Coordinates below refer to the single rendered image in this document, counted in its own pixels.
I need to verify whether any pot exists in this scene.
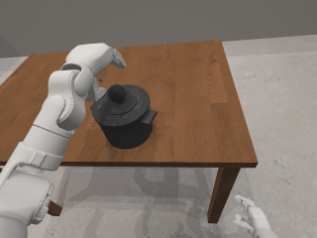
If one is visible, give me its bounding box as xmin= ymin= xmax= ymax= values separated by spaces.
xmin=90 ymin=105 xmax=158 ymax=150

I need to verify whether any robot right forearm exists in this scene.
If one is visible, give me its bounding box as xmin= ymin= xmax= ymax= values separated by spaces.
xmin=255 ymin=228 xmax=278 ymax=238

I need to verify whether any robot left upper arm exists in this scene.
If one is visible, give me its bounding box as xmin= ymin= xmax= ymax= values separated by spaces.
xmin=0 ymin=169 xmax=54 ymax=238

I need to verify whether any knob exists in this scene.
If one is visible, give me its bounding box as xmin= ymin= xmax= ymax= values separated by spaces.
xmin=108 ymin=84 xmax=127 ymax=103

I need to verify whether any robot right hand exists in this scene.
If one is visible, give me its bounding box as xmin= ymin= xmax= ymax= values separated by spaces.
xmin=233 ymin=195 xmax=271 ymax=238

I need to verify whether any robot left forearm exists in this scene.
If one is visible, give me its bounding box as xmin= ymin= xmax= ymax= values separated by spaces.
xmin=0 ymin=60 xmax=95 ymax=189

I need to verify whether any lid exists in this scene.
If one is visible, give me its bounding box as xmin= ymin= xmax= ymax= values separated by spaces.
xmin=91 ymin=84 xmax=151 ymax=128

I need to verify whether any table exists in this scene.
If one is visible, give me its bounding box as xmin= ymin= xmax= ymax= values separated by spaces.
xmin=0 ymin=40 xmax=259 ymax=224

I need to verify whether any robot left hand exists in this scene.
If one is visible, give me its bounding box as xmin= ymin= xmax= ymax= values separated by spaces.
xmin=65 ymin=43 xmax=126 ymax=102

